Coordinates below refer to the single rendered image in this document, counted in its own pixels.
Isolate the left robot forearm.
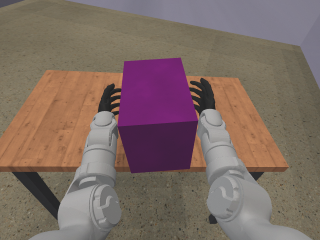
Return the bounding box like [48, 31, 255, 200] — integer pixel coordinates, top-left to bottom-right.
[57, 111, 119, 220]

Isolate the robot right upper arm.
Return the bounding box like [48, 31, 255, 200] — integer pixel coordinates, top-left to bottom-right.
[206, 174, 312, 240]

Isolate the table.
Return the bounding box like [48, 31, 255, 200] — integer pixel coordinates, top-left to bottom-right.
[0, 70, 289, 224]

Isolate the robot left upper arm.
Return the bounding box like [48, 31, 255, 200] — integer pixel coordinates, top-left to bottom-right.
[28, 183, 122, 240]

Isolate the carton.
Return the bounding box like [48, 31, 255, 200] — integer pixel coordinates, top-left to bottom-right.
[117, 57, 198, 174]

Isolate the robot left hand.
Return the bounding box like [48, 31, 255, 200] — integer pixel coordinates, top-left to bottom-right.
[98, 83, 122, 116]

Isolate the robot right hand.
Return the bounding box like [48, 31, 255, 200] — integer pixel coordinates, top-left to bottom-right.
[189, 78, 216, 116]

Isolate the right robot forearm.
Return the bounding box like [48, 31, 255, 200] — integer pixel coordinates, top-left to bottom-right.
[196, 109, 260, 186]

